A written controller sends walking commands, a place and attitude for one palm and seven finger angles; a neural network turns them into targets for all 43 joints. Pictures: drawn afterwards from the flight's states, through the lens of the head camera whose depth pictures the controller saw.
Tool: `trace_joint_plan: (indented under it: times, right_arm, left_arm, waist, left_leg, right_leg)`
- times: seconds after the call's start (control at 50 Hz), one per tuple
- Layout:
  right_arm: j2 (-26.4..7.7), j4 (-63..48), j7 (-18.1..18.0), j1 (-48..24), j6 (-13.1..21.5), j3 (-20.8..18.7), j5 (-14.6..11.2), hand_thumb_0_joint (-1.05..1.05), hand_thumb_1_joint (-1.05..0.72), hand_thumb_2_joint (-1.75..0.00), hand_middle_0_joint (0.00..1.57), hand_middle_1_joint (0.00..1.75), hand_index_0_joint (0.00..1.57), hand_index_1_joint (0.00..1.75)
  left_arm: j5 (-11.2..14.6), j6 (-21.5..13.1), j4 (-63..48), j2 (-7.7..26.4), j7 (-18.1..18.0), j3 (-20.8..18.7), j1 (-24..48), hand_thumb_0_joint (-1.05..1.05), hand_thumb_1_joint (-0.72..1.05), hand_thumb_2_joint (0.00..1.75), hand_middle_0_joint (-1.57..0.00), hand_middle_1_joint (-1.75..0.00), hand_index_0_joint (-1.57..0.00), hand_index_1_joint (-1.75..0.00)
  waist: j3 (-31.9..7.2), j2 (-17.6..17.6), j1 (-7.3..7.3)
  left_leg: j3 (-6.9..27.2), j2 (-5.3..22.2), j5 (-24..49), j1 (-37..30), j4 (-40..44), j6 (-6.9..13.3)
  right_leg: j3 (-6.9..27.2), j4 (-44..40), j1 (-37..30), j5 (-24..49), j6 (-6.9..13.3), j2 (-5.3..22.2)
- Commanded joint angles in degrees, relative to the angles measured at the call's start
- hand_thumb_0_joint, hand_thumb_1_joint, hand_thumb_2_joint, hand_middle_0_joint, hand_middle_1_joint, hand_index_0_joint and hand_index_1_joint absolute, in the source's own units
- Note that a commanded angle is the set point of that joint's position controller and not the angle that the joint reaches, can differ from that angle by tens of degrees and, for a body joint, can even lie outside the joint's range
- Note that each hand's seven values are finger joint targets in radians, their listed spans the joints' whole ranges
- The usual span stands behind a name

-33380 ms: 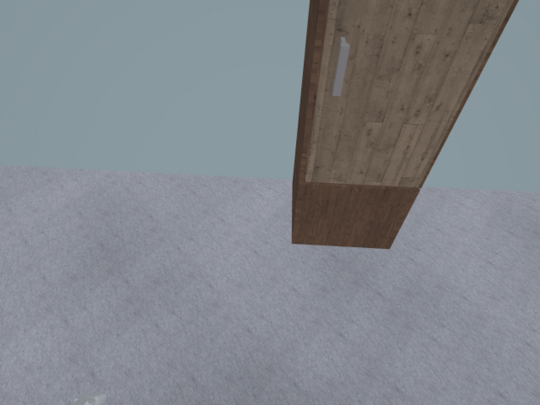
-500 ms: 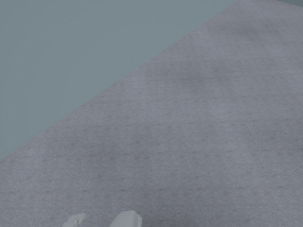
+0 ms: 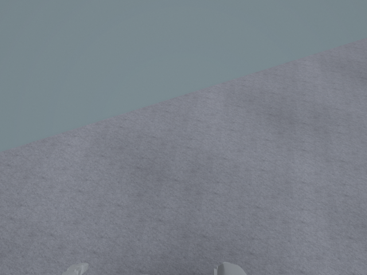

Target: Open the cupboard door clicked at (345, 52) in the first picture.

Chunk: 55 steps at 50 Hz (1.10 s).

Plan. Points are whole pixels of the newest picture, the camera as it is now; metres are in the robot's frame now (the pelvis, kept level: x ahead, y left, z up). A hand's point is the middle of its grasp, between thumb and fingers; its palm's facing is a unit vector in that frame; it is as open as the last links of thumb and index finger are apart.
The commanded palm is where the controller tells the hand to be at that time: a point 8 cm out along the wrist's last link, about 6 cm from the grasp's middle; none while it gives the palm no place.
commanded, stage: turn to face it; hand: left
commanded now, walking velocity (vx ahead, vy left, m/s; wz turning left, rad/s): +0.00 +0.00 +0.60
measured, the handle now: out of the picture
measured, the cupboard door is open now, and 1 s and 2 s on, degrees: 44 44 44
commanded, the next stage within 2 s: take the last steps up to it in 1.86 s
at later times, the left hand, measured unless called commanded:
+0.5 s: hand out of the picture +0.01 +0.16 -0.16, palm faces +0.33 -0.91 -0.25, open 7.3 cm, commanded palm none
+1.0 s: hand out of the picture +0.01 +0.15 -0.15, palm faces +0.58 -0.76 -0.29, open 7.3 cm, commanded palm none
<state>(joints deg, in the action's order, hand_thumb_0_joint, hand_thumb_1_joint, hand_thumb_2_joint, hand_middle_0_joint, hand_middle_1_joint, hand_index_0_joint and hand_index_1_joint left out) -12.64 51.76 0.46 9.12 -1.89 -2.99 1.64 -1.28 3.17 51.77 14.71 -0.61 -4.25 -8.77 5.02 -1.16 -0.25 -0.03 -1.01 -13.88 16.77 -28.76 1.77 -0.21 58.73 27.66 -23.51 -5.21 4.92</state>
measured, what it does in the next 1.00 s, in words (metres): steps on the spot, turning left: right foot, then left foot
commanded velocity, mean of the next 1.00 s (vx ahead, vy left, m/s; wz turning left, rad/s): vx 0.00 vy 0.00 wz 0.60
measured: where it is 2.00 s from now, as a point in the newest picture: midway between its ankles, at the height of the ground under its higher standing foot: outside the picture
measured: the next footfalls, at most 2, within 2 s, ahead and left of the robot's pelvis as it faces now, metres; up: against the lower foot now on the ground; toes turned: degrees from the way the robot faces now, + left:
right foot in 0.16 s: +0.04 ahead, -0.15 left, +0.00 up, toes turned +4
left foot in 0.56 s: +0.02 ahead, +0.09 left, +0.00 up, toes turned +27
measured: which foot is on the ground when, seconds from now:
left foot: down 0.00-0.16, up 0.18-0.54, down 0.56-0.88, up 0.90-1.00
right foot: up 0.00-0.14, down 0.16-0.56, up 0.58-0.86, down 0.88-1.00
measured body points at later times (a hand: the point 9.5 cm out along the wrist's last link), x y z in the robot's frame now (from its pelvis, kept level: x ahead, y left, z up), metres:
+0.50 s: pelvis +0.02 -0.05 +0.00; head +0.08 -0.03 +0.44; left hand -0.01 +0.20 -0.15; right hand +0.20 -0.26 -0.15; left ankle -0.02 +0.07 -0.71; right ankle +0.00 -0.15 -0.74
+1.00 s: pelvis +0.06 -0.06 +0.00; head +0.11 -0.05 +0.44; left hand -0.02 +0.19 -0.13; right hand +0.28 -0.23 -0.16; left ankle -0.05 +0.03 -0.66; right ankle +0.11 -0.16 -0.74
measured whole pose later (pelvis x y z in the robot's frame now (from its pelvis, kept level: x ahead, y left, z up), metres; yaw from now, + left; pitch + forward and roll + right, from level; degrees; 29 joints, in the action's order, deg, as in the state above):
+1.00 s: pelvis +0.06 -0.06 +0.00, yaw +37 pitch +1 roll +1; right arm -14.8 53.0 1.4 8.2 -4.9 -5.2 1.3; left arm -1.5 0.4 49.4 10.9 -1.3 -2.2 -10.5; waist 5.6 2.1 0.7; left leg 1.7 -1.7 -26.9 28.4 -63.2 -2.5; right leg -6.1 33.2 15.5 -18.8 0.2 4.5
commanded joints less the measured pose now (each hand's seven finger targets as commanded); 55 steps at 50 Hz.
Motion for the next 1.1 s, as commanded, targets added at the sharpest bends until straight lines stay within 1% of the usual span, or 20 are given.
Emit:
trace_joint_plan:
  times: [0.0, 0.1, 0.12, 0.14, 0.16, 0.24, 0.42, 0.48, 0.5, 0.52, 0.54, 0.56, 0.66, 0.76, 0.82, 0.84, 0.86, 0.88, 0.96, 1.08]
  right_arm:
    - [-12.19, -3.05, -0.72, 1.77, 0.72, -3.84, 0.07, 0.00, -0.90, -0.90, 0.20, 0.30, 0.20, 0.30]
    - [-11.34, -4.30, -0.55, -1.69, 0.08, -4.18, -0.59, 0.00, -0.90, -0.90, 0.20, 0.30, 0.20, 0.30]
    - [-8.12, -5.10, -0.28, -1.45, 0.05, -3.87, -1.12, 0.00, -0.90, -0.90, 0.20, 0.30, 0.20, 0.30]
    - [-5.31, -6.47, 0.08, -1.76, 0.17, -3.26, -1.20, 0.00, -0.90, -0.90, 0.20, 0.30, 0.20, 0.30]
    - [-7.57, -5.73, 0.07, -1.93, -0.34, -3.67, -0.52, 0.00, -0.90, -0.90, 0.20, 0.30, 0.20, 0.30]
    - [-4.87, -2.97, 1.06, -1.47, -1.44, -2.73, -0.76, 0.00, -0.90, -0.90, 0.20, 0.30, 0.20, 0.30]
    - [-3.16, -4.07, 1.57, -7.09, -0.80, -1.38, -1.24, 0.00, -0.90, -0.90, 0.20, 0.30, 0.20, 0.30]
    - [-4.64, -3.56, 1.27, -2.90, -0.21, -1.71, -0.89, 0.00, -0.90, -0.90, 0.20, 0.30, 0.20, 0.30]
    - [-6.88, -2.70, 1.24, 1.17, 0.18, -2.45, -0.62, 0.00, -0.90, -0.90, 0.20, 0.30, 0.20, 0.30]
    - [-13.87, -2.27, 0.75, 5.87, 0.75, -4.18, -0.03, 0.00, -0.90, -0.90, 0.20, 0.30, 0.20, 0.30]
    - [-17.46, -1.36, 0.25, 9.64, 0.30, -4.93, -0.46, 0.00, -0.90, -0.90, 0.20, 0.30, 0.20, 0.30]
    - [-16.39, -1.09, -0.23, 9.73, 0.36, -4.66, -0.37, 0.00, -0.90, -0.90, 0.20, 0.30, 0.20, 0.30]
    - [-12.15, -4.11, -1.05, -1.83, 0.90, -3.26, -0.07, 0.00, -0.90, -0.90, 0.20, 0.30, 0.20, 0.30]
    - [-12.82, -4.26, -0.59, -2.18, 0.26, -3.90, 0.10, 0.00, -0.90, -0.90, 0.20, 0.30, 0.20, 0.30]
    - [-11.87, -5.06, -0.48, -4.52, -0.10, -4.09, -0.37, 0.00, -0.90, -0.90, 0.20, 0.30, 0.20, 0.30]
    - [-9.94, -5.68, -0.33, -4.67, -0.09, -3.89, -0.81, 0.00, -0.90, -0.90, 0.20, 0.30, 0.20, 0.30]
    - [-5.98, -6.70, 0.01, -3.70, -0.06, -3.33, -1.29, 0.00, -0.90, -0.90, 0.20, 0.30, 0.20, 0.30]
    - [-6.63, -7.39, 0.36, -4.70, -0.11, -3.35, -0.88, 0.00, -0.90, -0.90, 0.20, 0.30, 0.20, 0.30]
    - [-5.30, -3.96, 1.15, -3.54, -1.44, -2.84, -0.71, 0.00, -0.90, -0.90, 0.20, 0.30, 0.20, 0.30]
    - [-2.67, -4.08, 1.60, -7.49, -0.85, -1.26, -1.19, 0.00, -0.90, -0.90, 0.20, 0.30, 0.20, 0.30]
  left_arm:
    - [0.32, -1.66, -5.79, 2.96, 0.00, -0.71, 1.57, 0.00, 0.90, 0.90, -0.20, -0.30, -0.20, -0.30]
    - [0.65, -2.88, -4.66, 4.47, -0.53, -1.17, -5.12, 0.00, 0.90, 0.90, -0.20, -0.30, -0.20, -0.30]
    - [0.00, -3.54, -4.41, 8.12, -1.07, -2.06, -7.42, 0.00, 0.90, 0.90, -0.20, -0.30, -0.20, -0.30]
    - [-0.66, -3.72, -4.47, 12.52, -1.36, -2.64, -7.43, 0.00, 0.90, 0.90, -0.20, -0.30, -0.20, -0.30]
    - [-0.09, -3.76, -4.83, 10.88, -1.66, -1.94, -5.89, 0.00, 0.90, 0.90, -0.20, -0.30, -0.20, -0.30]
    - [0.18, -3.98, -6.01, 5.30, -1.66, -0.44, -0.89, 0.00, 0.90, 0.90, -0.20, -0.30, -0.20, -0.30]
    - [-0.43, -3.98, -3.03, 8.80, -1.44, -2.02, -7.23, 0.00, 0.90, 0.90, -0.20, -0.30, -0.20, -0.30]
    - [0.06, -3.88, -2.84, 9.57, -0.93, -2.33, -6.11, 0.00, 0.90, 0.90, -0.20, -0.30, -0.20, -0.30]
    - [0.38, -3.83, -3.13, 8.90, -0.72, -2.16, -5.14, 0.00, 0.90, 0.90, -0.20, -0.30, -0.20, -0.30]
    - [0.92, -3.49, -5.40, 5.44, -0.22, -1.62, -4.66, 0.00, 0.90, 0.90, -0.20, -0.30, -0.20, -0.30]
    - [0.56, -2.99, -8.04, 3.77, -0.37, -0.46, -0.99, 0.00, 0.90, 0.90, -0.20, -0.30, -0.20, -0.30]
    - [0.17, -2.21, -8.44, 4.79, -0.91, -0.76, 1.78, 0.00, 0.90, 0.90, -0.20, -0.30, -0.20, -0.30]
    - [0.21, -1.24, -4.53, 3.68, 0.17, -1.02, -1.16, 0.00, 0.90, 0.90, -0.20, -0.30, -0.20, -0.30]
    - [0.32, -1.74, -5.32, 2.94, 0.21, -0.82, -1.62, 0.00, 0.90, 0.90, -0.20, -0.30, -0.20, -0.30]
    - [0.43, -2.67, -4.59, 3.88, -0.05, -1.17, -6.32, 0.00, 0.90, 0.90, -0.20, -0.30, -0.20, -0.30]
    - [0.17, -3.30, -4.35, 6.16, -0.43, -1.77, -8.71, 0.00, 0.90, 0.90, -0.20, -0.30, -0.20, -0.30]
    - [-0.79, -3.93, -4.32, 11.56, -1.01, -2.85, -9.99, 0.00, 0.90, 0.90, -0.20, -0.30, -0.20, -0.30]
    - [-0.52, -3.67, -4.97, 13.15, -1.06, -2.38, -9.33, 0.00, 0.90, 0.90, -0.20, -0.30, -0.20, -0.30]
    - [0.09, -4.01, -6.20, 5.79, -1.40, -0.51, -2.18, 0.00, 0.90, 0.90, -0.20, -0.30, -0.20, -0.30]
    - [-0.25, -4.24, -3.53, 8.22, -1.44, -1.55, -8.31, 0.00, 0.90, 0.90, -0.20, -0.30, -0.20, -0.30]
  waist:
    - [-7.09, 9.40, 1.77]
    - [-9.10, 8.21, -1.67]
    - [-10.01, -2.54, -2.80]
    - [-8.38, -17.65, -3.29]
    - [-7.24, -14.55, -2.33]
    - [-5.84, -10.15, 1.01]
    - [-6.45, -10.76, -2.29]
    - [-8.46, -8.29, 0.56]
    - [-11.03, -3.80, 3.09]
    - [-14.69, 13.04, 5.58]
    - [-14.73, 17.61, 7.06]
    - [-13.40, 10.68, 7.05]
    - [-6.18, 8.92, 0.98]
    - [-6.84, 10.28, 1.04]
    - [-7.53, 10.05, -1.53]
    - [-8.08, 3.76, -2.92]
    - [-8.29, -13.23, -3.35]
    - [-7.30, -15.47, -3.76]
    - [-4.90, -10.55, 0.74]
    - [-7.74, -9.68, -2.45]
  left_leg:
    - [15.39, 13.34, 15.20, -5.72, 8.72, 7.16]
    - [16.85, 9.21, 13.14, 3.60, 1.62, 3.57]
    - [12.03, 4.03, 1.11, 12.58, -6.82, 0.05]
    - [1.23, -4.14, -19.59, 19.42, -21.93, -4.30]
    - [4.34, -0.38, -21.04, 18.26, -34.24, -3.74]
    - [0.48, 2.50, -10.94, 17.33, -39.85, -5.92]
    - [-6.27, 2.06, -11.85, 9.06, -14.55, -4.86]
    - [-8.17, 0.21, -3.18, -1.56, -2.27, -3.42]
    - [-5.37, 2.81, 6.50, -11.07, 3.84, -2.01]
    - [15.27, 18.09, 27.80, -22.50, 4.50, 5.91]
    - [23.73, 26.95, 43.22, -22.55, 5.54, 13.42]
    - [21.76, 25.30, 33.77, -18.94, 5.33, 13.45]
    - [12.34, 14.74, 18.10, -5.54, 8.62, 7.35]
    - [14.86, 12.37, 11.60, -1.94, 7.61, 6.57]
    - [15.04, 10.08, 11.22, 3.22, 2.62, 4.37]
    - [12.93, 6.61, 5.36, 8.52, -3.19, 1.74]
    - [3.55, -2.11, -11.67, 18.72, -16.94, -3.06]
    - [2.42, -2.24, -22.53, 17.93, -31.49, -3.56]
    - [1.45, 2.42, -10.99, 17.29, -42.21, -5.37]
    - [-5.26, 1.82, -12.13, 12.02, -19.97, -5.46]
  right_leg:
    - [-1.21, -9.64, -2.19, -1.13, 0.39, -1.95]
    - [-1.87, -32.34, -20.57, 9.78, 1.79, -3.74]
    - [7.65, -41.01, -28.88, 9.04, 4.41, 6.06]
    - [21.54, -44.24, -28.33, 15.43, 11.55, 21.28]
    - [19.37, -43.20, -22.01, 19.70, 14.36, 23.06]
    - [1.39, -37.54, -21.97, 37.50, 11.30, 12.90]
    - [-4.49, -32.75, -27.34, 46.21, 11.23, 16.24]
    - [-8.09, -25.37, -22.87, 44.59, 8.13, 15.19]
    - [-9.90, -16.77, -16.91, 39.04, 5.73, 14.07]
    - [-12.10, -2.97, -0.74, 7.23, 1.14, 5.99]
    - [-6.33, 6.30, 6.59, -16.30, 0.47, 2.16]
    - [-2.00, 9.06, 7.46, -14.10, 0.75, 2.30]
    - [-0.59, 2.63, 2.27, -1.80, 0.35, 1.17]
    - [-2.93, -13.12, -6.54, -0.98, 0.95, -2.76]
    - [-3.85, -26.84, -17.03, 7.27, 1.38, -3.89]
    - [0.29, -35.80, -23.84, 9.63, 2.35, 0.38]
    - [17.55, -42.50, -28.84, 11.43, 7.95, 16.01]
    - [21.20, -43.89, -22.24, 15.34, 13.64, 24.15]
    - [2.72, -38.82, -19.40, 30.60, 11.04, 13.78]
    - [-4.12, -33.79, -28.67, 46.61, 10.88, 15.17]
